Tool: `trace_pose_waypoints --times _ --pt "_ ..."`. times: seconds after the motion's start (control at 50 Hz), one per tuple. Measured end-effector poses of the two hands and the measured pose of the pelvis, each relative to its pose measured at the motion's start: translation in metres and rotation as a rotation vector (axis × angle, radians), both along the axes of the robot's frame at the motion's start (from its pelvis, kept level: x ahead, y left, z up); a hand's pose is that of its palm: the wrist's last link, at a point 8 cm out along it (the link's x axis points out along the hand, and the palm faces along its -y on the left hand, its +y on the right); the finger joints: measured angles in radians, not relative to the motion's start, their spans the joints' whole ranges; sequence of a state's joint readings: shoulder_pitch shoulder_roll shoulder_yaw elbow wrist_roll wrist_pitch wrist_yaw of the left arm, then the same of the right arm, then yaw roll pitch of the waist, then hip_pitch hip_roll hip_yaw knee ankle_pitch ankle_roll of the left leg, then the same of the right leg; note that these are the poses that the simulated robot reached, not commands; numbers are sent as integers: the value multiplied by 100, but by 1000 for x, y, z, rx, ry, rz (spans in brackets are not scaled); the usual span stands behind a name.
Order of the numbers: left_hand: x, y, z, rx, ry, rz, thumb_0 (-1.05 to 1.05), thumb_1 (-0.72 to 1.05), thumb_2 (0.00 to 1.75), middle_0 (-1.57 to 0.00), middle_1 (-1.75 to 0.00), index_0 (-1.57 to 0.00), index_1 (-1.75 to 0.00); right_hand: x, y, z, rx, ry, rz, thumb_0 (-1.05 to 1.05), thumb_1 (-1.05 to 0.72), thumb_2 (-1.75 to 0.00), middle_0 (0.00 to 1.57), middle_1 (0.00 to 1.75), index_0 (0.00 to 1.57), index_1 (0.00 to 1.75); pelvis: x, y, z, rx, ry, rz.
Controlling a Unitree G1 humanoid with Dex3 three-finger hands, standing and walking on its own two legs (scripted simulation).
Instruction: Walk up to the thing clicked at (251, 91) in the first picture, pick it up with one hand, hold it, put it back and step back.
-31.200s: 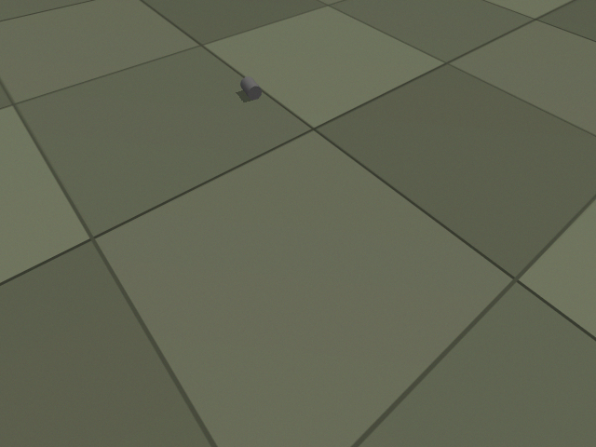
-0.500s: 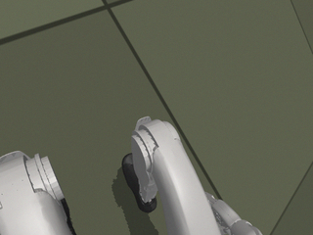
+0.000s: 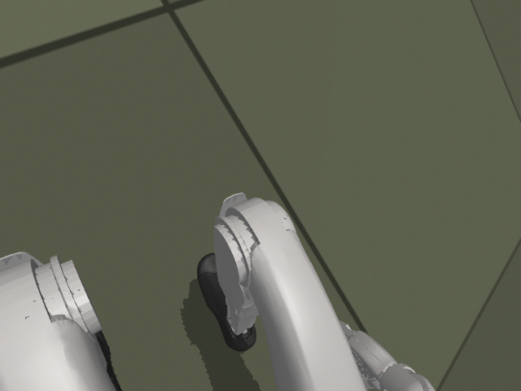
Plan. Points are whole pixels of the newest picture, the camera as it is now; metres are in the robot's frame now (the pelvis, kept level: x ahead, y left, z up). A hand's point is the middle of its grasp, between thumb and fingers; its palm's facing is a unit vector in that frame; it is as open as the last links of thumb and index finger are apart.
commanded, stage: open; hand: left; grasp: from above
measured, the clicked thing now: out of the picture +0.46 +0.34 -0.26
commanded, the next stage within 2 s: withdraw in 0.56 s
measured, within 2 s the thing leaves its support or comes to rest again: rests again in 0.10 s
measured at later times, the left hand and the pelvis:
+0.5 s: hand out of the picture +0.45 +0.33 -0.24, palm faces -0.44 -0.17 -0.88, open 13.6 cm; pelvis +0.00 +0.00 +0.00, yaw +0 degrees
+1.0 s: hand out of the picture +0.46 +0.35 -0.17, palm faces -0.30 -0.11 -0.95, open 14.0 cm; pelvis +0.00 +0.00 +0.01, yaw +1 degrees
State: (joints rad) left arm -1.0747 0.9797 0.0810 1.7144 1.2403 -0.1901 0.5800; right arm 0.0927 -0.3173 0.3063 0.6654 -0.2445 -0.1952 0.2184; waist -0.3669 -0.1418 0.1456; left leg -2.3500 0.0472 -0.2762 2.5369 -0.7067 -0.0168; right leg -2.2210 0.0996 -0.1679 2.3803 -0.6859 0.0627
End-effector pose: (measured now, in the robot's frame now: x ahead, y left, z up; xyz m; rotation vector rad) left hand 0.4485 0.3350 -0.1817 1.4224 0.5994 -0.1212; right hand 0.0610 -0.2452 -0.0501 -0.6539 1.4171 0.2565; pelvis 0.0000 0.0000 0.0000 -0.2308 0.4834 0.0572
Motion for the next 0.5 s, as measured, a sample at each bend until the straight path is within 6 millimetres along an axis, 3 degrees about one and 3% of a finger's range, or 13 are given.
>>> trace_pose_waypoints --times 0.5 --pt "4 0 0 0 15 4 0 -42 91 -16 -94 -16 -94 -2 -1 2 2 -5 3 0 -89 -90 20 30 20 30 -2 0 1 1 -5 -2"
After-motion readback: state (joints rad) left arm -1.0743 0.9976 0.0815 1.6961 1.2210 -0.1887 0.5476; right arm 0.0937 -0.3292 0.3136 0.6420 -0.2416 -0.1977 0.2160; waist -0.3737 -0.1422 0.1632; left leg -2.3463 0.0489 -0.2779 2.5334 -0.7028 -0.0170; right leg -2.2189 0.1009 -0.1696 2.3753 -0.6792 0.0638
